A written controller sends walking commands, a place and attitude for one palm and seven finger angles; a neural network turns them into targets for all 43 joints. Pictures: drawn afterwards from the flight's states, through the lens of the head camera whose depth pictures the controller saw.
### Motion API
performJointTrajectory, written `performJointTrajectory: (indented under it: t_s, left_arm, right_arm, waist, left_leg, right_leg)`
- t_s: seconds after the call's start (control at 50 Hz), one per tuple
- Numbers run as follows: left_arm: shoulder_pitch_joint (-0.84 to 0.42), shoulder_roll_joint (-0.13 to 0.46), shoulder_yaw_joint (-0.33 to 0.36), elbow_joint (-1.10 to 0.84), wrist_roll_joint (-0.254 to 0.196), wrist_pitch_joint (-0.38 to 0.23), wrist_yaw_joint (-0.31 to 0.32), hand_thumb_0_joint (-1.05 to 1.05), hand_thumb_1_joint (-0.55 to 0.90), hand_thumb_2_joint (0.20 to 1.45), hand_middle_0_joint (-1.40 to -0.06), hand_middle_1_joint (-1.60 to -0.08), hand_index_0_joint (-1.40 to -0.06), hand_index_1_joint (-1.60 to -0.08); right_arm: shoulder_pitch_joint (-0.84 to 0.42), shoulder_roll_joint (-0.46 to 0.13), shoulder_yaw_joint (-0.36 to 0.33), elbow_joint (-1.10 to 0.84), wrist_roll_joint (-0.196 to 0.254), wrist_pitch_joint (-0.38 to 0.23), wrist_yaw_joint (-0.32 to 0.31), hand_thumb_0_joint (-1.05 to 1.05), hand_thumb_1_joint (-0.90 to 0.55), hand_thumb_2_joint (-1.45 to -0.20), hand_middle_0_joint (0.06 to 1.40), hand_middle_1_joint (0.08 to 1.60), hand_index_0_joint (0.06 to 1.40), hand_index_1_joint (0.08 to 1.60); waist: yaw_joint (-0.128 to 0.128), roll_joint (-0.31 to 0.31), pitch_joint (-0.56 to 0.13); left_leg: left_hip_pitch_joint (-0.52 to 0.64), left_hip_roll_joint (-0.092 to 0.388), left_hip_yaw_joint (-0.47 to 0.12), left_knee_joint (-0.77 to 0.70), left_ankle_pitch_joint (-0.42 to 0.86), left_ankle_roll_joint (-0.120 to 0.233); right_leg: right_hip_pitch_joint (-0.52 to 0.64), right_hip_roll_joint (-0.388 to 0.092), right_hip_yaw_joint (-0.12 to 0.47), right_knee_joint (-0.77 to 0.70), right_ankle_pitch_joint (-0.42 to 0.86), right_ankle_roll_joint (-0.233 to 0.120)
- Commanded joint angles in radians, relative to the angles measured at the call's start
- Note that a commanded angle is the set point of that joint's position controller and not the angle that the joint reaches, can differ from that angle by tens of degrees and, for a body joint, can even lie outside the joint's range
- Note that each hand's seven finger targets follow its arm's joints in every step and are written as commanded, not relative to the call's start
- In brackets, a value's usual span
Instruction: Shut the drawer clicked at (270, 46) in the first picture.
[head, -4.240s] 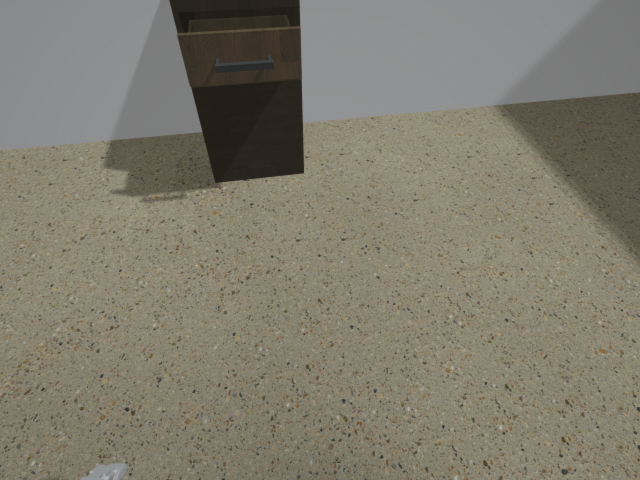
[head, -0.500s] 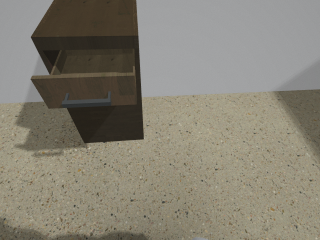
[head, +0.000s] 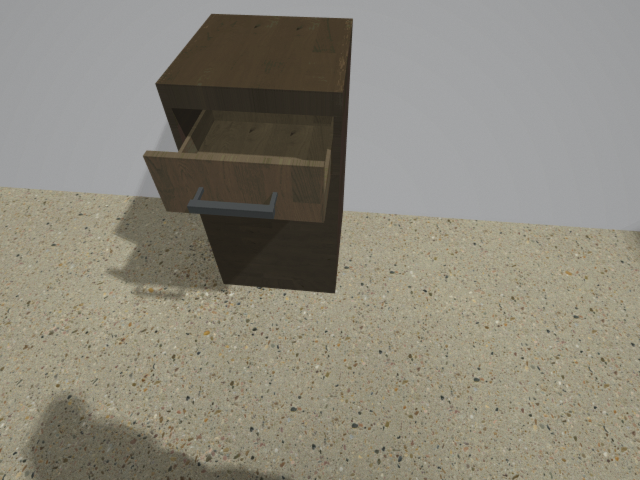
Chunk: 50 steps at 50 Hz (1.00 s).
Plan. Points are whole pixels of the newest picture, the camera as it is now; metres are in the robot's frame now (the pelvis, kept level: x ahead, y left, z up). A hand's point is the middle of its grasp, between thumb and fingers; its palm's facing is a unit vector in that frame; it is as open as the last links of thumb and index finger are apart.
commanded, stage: take the last steps up to it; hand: left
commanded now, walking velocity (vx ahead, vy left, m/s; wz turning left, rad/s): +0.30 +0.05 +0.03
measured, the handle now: (234, 201) +0.66 +0.26 -0.11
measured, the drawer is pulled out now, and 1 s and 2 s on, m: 0.19 0.19 0.19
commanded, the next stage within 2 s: come to a stop and stand still in 0.70 s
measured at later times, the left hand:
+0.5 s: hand (213, 441) +0.20 +0.19 -0.18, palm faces +0.03 -0.98 -0.22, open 7.4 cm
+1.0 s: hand (203, 440) +0.20 +0.21 -0.20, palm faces +0.07 -0.99 -0.14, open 7.3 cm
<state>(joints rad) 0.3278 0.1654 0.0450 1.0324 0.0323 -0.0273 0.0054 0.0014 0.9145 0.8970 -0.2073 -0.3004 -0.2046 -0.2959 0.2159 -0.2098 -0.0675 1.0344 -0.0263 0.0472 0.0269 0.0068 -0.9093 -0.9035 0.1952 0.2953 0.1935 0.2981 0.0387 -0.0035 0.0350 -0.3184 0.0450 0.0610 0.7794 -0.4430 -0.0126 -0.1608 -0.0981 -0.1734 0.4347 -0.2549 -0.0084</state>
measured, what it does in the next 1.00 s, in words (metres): walks ahead: left foot, then right foot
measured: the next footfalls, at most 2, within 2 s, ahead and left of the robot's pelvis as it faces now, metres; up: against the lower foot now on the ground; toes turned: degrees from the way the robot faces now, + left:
left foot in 0.10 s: +0.04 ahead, +0.15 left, +0.00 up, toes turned +6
right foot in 0.44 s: +0.23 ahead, -0.08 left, +0.00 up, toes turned -9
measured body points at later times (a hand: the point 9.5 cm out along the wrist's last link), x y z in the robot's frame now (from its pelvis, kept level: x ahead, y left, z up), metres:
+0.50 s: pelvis +0.12 +0.01 -0.03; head +0.13 -0.02 +0.42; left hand +0.20 +0.24 -0.16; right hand +0.05 -0.20 -0.20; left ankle +0.01 +0.14 -0.72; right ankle +0.19 -0.08 -0.75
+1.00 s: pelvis +0.24 +0.05 -0.01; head +0.25 +0.08 +0.44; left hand +0.20 +0.27 -0.18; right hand +0.31 -0.17 -0.15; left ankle +0.28 +0.15 -0.75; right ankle +0.19 -0.07 -0.73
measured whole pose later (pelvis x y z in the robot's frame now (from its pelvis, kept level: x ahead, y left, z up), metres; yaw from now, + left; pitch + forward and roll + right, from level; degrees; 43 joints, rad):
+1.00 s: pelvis +0.24 +0.05 -0.01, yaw -2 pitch -2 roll +0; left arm 0.31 0.16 0.03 1.14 0.01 0.02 0.03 0.00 0.91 0.90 -0.20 -0.30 -0.20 -0.30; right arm 0.14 -0.13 -0.02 1.07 -0.02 -0.03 -0.03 0.00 -0.93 -0.90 0.20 0.30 0.20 0.30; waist 0.05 -0.05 0.06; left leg -0.26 0.04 0.13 0.50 -0.20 0.03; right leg -0.18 -0.05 -0.08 0.62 -0.45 0.02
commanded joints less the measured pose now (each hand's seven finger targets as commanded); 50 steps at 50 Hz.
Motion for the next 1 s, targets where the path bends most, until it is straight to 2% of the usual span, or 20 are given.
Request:
performJointTrajectory:
  t_s: [0.0,0.04,0.08,0.1,0.14,0.22,0.32,0.38,0.4,0.42,0.44,0.46,0.52,0.58,0.76,0.82,0.86,0.88,0.92,0.98]
  left_arm:
    - [0.047,0.199,0.043,-0.002,-0.003,-0.008,0.009,0.000,0.900,0.900,-0.200,-0.300,-0.200,-0.300]
    - [0.019,0.163,0.033,-0.001,-0.012,0.002,0.001,0.000,0.900,0.900,-0.200,-0.300,-0.200,-0.300]
    - [-0.063,0.066,0.009,-0.065,-0.011,0.003,-0.010,0.000,0.900,0.900,-0.200,-0.300,-0.200,-0.300]
    - [-0.119,0.081,0.014,-0.089,-0.001,0.000,-0.010,0.000,0.900,0.900,-0.200,-0.300,-0.200,-0.300]
    - [-0.130,0.094,0.019,-0.073,-0.006,-0.002,-0.020,0.000,0.900,0.900,-0.200,-0.300,-0.200,-0.300]
    - [-0.040,0.057,0.011,-0.026,-0.009,0.006,-0.027,0.000,0.900,0.900,-0.200,-0.300,-0.200,-0.300]
    - [-0.107,0.046,0.011,-0.056,-0.011,0.005,-0.026,0.000,0.900,0.900,-0.200,-0.300,-0.200,-0.300]
    - [-0.031,0.056,0.023,-0.033,-0.008,-0.004,-0.024,0.000,0.900,0.900,-0.200,-0.300,-0.200,-0.300]
    - [0.057,0.090,0.032,-0.007,-0.003,-0.014,-0.020,0.000,0.900,0.900,-0.200,-0.300,-0.200,-0.300]
    - [0.180,0.162,0.049,0.028,0.003,-0.028,-0.012,0.000,0.900,0.900,-0.200,-0.300,-0.200,-0.300]
    - [0.256,0.257,0.064,0.037,-0.008,-0.031,-0.002,0.000,0.900,0.900,-0.200,-0.300,-0.200,-0.300]
    - [0.212,0.250,0.064,0.029,-0.021,-0.031,0.003,0.000,0.900,0.900,-0.200,-0.300,-0.200,-0.300]
    - [0.002,0.127,0.030,-0.024,-0.017,-0.036,0.014,0.000,0.900,0.900,-0.200,-0.300,-0.200,-0.300]
    - [-0.036,0.092,0.025,-0.028,-0.009,-0.041,0.019,0.000,0.900,0.900,-0.200,-0.300,-0.200,-0.300]
    - [0.030,0.143,0.029,0.020,-0.008,-0.034,0.009,0.000,0.900,0.900,-0.200,-0.300,-0.200,-0.300]
    - [-0.006,0.104,0.017,0.035,-0.016,-0.015,0.017,0.000,0.900,0.900,-0.200,-0.300,-0.200,-0.300]
    - [0.057,0.029,-0.009,0.048,-0.024,-0.003,0.024,0.000,0.900,0.900,-0.200,-0.300,-0.200,-0.300]
    - [0.077,0.018,-0.014,0.059,-0.023,0.004,0.033,0.000,0.900,0.900,-0.200,-0.300,-0.200,-0.300]
    - [0.074,0.040,-0.019,0.083,-0.026,0.030,0.034,0.000,0.900,0.900,-0.200,-0.300,-0.200,-0.300]
    - [0.062,0.076,-0.003,0.071,-0.016,0.056,0.033,0.000,0.900,0.900,-0.200,-0.300,-0.200,-0.300]
  right_arm:
    - [0.001,-0.021,0.013,-0.080,0.006,-0.055,-0.005,0.000,-0.900,-0.900,0.200,0.300,0.200,0.300]
    - [0.120,-0.065,0.006,-0.031,0.008,-0.064,-0.019,0.000,-0.900,-0.900,0.200,0.300,0.200,0.300]
    - [0.296,-0.206,-0.024,0.002,-0.004,-0.069,-0.037,0.000,-0.900,-0.900,0.200,0.300,0.200,0.300]
    - [0.282,-0.201,-0.020,0.006,-0.002,-0.070,-0.039,0.000,-0.900,-0.900,0.200,0.300,0.200,0.300]
    - [0.194,-0.139,-0.002,-0.012,0.006,-0.083,-0.048,0.000,-0.900,-0.900,0.200,0.300,0.200,0.300]
    - [0.132,-0.092,0.012,-0.007,0.009,-0.108,-0.050,0.000,-0.900,-0.900,0.200,0.300,0.200,0.300]
    - [0.166,-0.098,0.003,0.034,0.003,-0.108,-0.047,0.000,-0.900,-0.900,0.200,0.300,0.200,0.300]
    - [0.151,-0.092,0.002,0.050,0.003,-0.102,-0.049,0.000,-0.900,-0.900,0.200,0.300,0.200,0.300]
    - [0.155,-0.076,0.006,0.054,0.008,-0.103,-0.048,0.000,-0.900,-0.900,0.200,0.300,0.200,0.300]
    - [0.169,-0.036,0.012,0.044,0.018,-0.108,-0.041,0.000,-0.900,-0.900,0.200,0.300,0.200,0.300]
    - [0.192,-0.005,0.019,0.009,0.021,-0.108,-0.033,0.000,-0.900,-0.900,0.200,0.300,0.200,0.300]
    - [0.151,-0.036,0.012,0.008,0.017,-0.098,-0.036,0.000,-0.900,-0.900,0.200,0.300,0.200,0.300]
    - [0.102,-0.008,0.009,0.016,0.004,-0.086,-0.026,0.000,-0.900,-0.900,0.200,0.300,0.200,0.300]
    - [0.178,0.030,0.015,0.040,-0.001,-0.062,-0.025,0.000,-0.900,-0.900,0.200,0.300,0.200,0.300]
    - [0.016,0.012,0.020,-0.027,0.008,-0.075,-0.014,0.000,-0.900,-0.900,0.200,0.300,0.200,0.300]
    - [0.062,0.013,0.035,0.008,0.008,-0.087,-0.030,0.000,-0.900,-0.900,0.200,0.300,0.200,0.300]
    - [0.122,-0.075,0.032,0.030,0.005,-0.100,-0.046,0.000,-0.900,-0.900,0.200,0.300,0.200,0.300]
    - [0.113,-0.103,0.029,0.030,0.007,-0.086,-0.051,0.000,-0.900,-0.900,0.200,0.300,0.200,0.300]
    - [0.060,-0.100,0.035,0.037,0.013,-0.075,-0.074,0.000,-0.900,-0.900,0.200,0.300,0.200,0.300]
    - [0.052,-0.116,0.015,0.033,0.013,-0.058,-0.094,0.000,-0.900,-0.900,0.200,0.300,0.200,0.300]
  waist:
    - [-0.015,-0.147,0.001]
    - [-0.070,-0.017,-0.002]
    - [-0.148,0.297,0.045]
    - [-0.145,0.227,0.079]
    - [-0.105,0.179,0.117]
    - [-0.035,0.122,0.087]
    - [-0.042,0.111,0.100]
    - [0.004,0.080,0.085]
    - [0.044,0.013,0.046]
    - [0.090,-0.157,-0.029]
    - [0.085,-0.326,-0.090]
    - [0.080,-0.261,-0.078]
    - [-0.007,-0.053,0.049]
    - [-0.059,-0.089,0.021]
    - [-0.009,-0.120,0.020]
    - [-0.049,-0.097,0.020]
    - [-0.037,0.137,-0.053]
    - [-0.033,0.149,-0.050]
    - [-0.031,0.245,-0.029]
    - [-0.039,0.176,-0.047]
  left_leg:
    - [0.069,-0.021,0.057,-0.247,0.082,0.017]
    - [0.340,-0.007,0.041,-0.384,0.107,0.025]
    - [0.411,0.340,-0.440,-0.615,-0.126,0.186]
    - [0.339,0.364,-0.466,-0.640,-0.176,0.228]
    - [0.257,0.316,-0.375,-0.644,-0.097,0.225]
    - [0.211,0.215,-0.147,-0.616,0.257,0.195]
    - [0.175,0.217,-0.103,-0.573,0.314,0.196]
    - [0.105,0.191,-0.072,-0.448,0.299,0.156]
    - [0.052,0.138,-0.030,-0.293,0.316,0.125]
    - [-0.077,0.043,0.056,-0.016,0.212,0.079]
    - [-0.239,-0.046,0.070,0.278,-0.136,0.053]
    - [-0.249,-0.008,-0.047,0.416,-0.123,0.062]
    - [-0.229,0.075,-0.079,0.425,0.113,0.044]
    - [-0.137,0.076,-0.032,0.274,0.139,0.012]
    - [-0.077,0.035,0.026,-0.099,0.165,0.000]
    - [0.133,0.018,0.029,-0.326,0.324,-0.008]
    - [0.281,0.202,-0.136,-0.379,0.766,0.053]
    - [0.220,0.264,-0.160,-0.399,0.815,0.096]
    - [0.199,0.282,-0.205,-0.483,0.875,0.130]
    - [0.243,0.323,-0.188,-0.447,1.066,0.185]
  right_leg:
    - [-0.025,-0.202,0.216,-0.181,-0.145,-0.114]
    - [-0.237,-0.117,0.126,-0.060,-0.257,-0.047]
    - [-0.528,0.048,-0.010,0.386,-0.315,0.018]
    - [-0.554,0.017,0.074,0.513,-0.319,-0.002]
    - [-0.563,-0.029,0.138,0.625,-0.195,-0.007]
    - [-0.427,-0.031,0.107,0.527,-0.061,0.018]
    - [-0.291,0.003,0.062,0.297,-0.044,0.016]
    - [-0.097,0.046,0.032,0.168,0.038,0.000]
    - [0.055,0.049,0.055,0.092,0.044,-0.014]
    - [0.218,-0.116,0.288,0.004,-0.019,-0.075]
    - [0.307,-0.346,0.636,-0.181,-0.008,-0.176]
    - [0.200,-0.357,0.689,-0.246,-0.147,-0.204]
    - [-0.059,-0.263,0.431,-0.266,-0.101,-0.169]
    - [-0.117,-0.198,0.237,-0.259,0.107,-0.151]
    - [-0.003,-0.187,0.205,-0.217,0.193,-0.158]
    - [-0.072,-0.108,0.151,-0.102,0.223,-0.094]
    - [-0.130,-0.001,0.095,0.044,0.047,-0.005]
    - [-0.074,0.028,0.080,0.067,-0.108,0.010]
    - [-0.091,0.039,0.096,0.188,-0.222,0.032]
    - [-0.179,0.033,0.161,0.411,-0.284,0.029]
